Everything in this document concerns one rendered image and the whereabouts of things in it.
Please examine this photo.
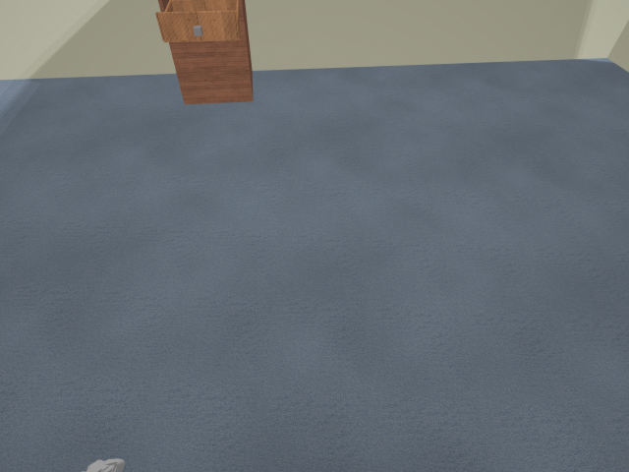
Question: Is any drawer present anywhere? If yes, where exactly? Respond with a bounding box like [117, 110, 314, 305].
[155, 0, 240, 42]

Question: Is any cabinet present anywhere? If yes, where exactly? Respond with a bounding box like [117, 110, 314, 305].
[158, 0, 253, 104]

